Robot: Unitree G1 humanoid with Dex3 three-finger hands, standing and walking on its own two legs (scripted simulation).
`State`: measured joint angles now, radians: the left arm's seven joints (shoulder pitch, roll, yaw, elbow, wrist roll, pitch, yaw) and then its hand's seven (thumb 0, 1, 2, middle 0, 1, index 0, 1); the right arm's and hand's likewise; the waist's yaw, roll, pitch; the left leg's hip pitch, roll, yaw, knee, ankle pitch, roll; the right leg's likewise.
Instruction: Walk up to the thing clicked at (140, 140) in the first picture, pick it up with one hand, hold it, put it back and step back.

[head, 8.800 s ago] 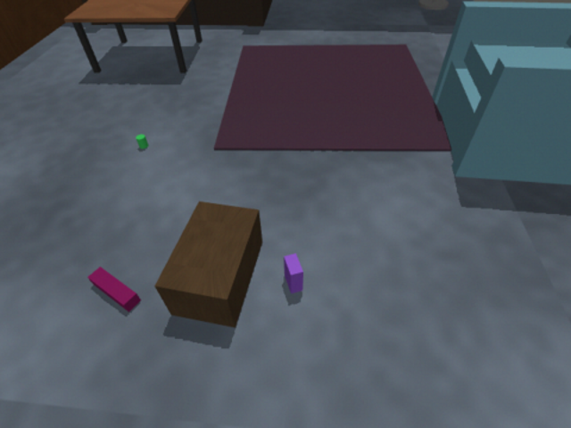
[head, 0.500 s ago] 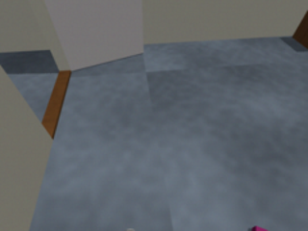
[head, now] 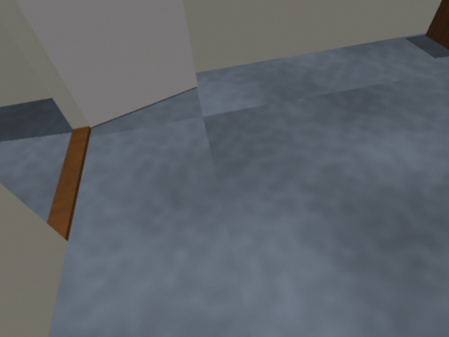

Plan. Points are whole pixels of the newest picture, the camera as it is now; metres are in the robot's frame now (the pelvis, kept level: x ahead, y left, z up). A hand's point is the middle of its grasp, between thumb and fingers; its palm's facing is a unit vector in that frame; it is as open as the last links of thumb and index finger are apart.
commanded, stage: walk up
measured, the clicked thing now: out of the picture +0.50 -1.39 -0.72
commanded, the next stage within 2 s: stand in 0.86 s
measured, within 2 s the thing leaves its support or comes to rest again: neither
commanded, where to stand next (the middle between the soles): +0.13 +0.02 m, yaw +0 degrees
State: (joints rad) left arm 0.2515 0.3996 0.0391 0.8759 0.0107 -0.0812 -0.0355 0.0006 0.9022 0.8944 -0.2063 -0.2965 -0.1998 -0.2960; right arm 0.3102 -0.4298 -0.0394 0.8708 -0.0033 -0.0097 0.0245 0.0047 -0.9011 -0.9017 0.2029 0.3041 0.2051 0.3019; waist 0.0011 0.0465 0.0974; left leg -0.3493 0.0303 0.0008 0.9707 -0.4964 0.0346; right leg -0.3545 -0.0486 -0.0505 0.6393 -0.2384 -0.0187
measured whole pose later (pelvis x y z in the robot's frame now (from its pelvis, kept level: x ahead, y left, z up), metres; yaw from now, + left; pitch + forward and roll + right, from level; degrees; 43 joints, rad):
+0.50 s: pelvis +0.05 +0.02 +0.01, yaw +1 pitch -2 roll -1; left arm 0.13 0.38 -0.02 1.06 -0.01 -0.02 -0.01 0.00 0.90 0.89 -0.21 -0.30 -0.20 -0.30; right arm 0.08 -0.36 0.01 1.03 0.01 -0.01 0.02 0.00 -0.90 -0.90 0.20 0.30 0.21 0.30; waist 0.02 -0.01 0.08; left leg -0.30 0.04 0.01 0.57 -0.23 -0.01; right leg -0.23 -0.04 -0.05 0.54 -0.27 0.03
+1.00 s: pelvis +0.06 +0.02 +0.02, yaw +1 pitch -2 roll +0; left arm 0.09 0.36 0.00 1.17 0.01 -0.02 -0.01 0.00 0.90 0.89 -0.21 -0.30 -0.20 -0.30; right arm 0.06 -0.35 0.00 1.16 -0.01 0.00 0.02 0.00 -0.90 -0.90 0.20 0.30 0.21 0.30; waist 0.01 0.00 0.05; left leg -0.18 0.03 0.01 0.34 -0.12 -0.02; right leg -0.12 -0.05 -0.05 0.34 -0.18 0.03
